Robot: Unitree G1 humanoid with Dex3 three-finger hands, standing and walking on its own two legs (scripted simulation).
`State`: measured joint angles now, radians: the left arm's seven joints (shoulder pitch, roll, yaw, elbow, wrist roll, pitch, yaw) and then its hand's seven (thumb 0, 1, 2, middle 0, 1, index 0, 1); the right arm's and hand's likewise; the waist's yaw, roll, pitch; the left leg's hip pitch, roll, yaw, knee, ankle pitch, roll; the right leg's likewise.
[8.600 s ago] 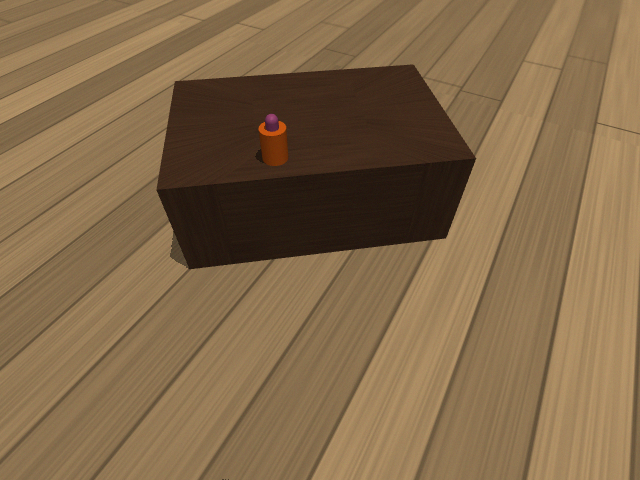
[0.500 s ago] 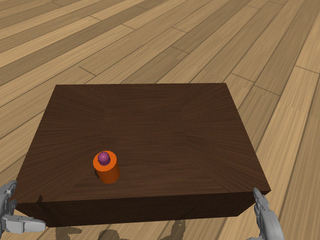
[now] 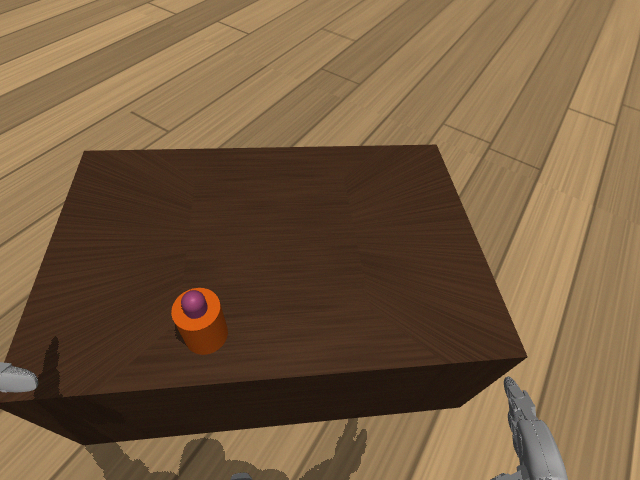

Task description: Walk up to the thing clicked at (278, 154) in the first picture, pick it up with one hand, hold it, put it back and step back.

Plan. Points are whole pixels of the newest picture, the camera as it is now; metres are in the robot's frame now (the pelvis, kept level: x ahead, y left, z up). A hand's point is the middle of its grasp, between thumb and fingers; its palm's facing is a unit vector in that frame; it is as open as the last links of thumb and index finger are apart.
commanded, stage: go down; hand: left
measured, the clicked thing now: (199, 316) +0.45 +0.20 -0.25
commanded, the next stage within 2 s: approach in 1.18 s
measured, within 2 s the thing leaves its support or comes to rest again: neither
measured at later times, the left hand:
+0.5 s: hand out of the picture +0.33 +0.38 +0.02, palm faces +0.21 -0.97 -0.14, open 17.5 cm
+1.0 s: hand out of the picture +0.35 +0.39 +0.03, palm faces +0.21 -0.97 -0.11, open 17.6 cm
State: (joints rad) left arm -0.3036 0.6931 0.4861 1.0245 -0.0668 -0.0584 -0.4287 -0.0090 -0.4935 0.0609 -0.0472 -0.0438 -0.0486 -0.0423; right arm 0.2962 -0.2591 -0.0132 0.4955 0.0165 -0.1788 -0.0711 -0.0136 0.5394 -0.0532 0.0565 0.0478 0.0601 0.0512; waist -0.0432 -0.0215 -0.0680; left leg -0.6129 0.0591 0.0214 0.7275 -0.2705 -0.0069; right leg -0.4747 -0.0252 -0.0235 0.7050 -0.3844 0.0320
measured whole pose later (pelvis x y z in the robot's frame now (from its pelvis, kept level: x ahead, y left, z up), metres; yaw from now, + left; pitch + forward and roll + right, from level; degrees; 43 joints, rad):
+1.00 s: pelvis +0.01 +0.00 -0.01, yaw +0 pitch +13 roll -2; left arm -0.43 0.79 0.57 1.09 -0.10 -0.11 -0.52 -0.01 -0.57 0.05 -0.05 -0.03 -0.04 -0.04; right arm 0.29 -0.26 0.00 0.47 0.01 -0.17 -0.09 -0.01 0.50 -0.07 0.06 0.05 0.06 0.05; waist -0.06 -0.02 -0.11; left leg -0.72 0.06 0.01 0.82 -0.33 0.00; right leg -0.56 -0.02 -0.03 0.77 -0.43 0.04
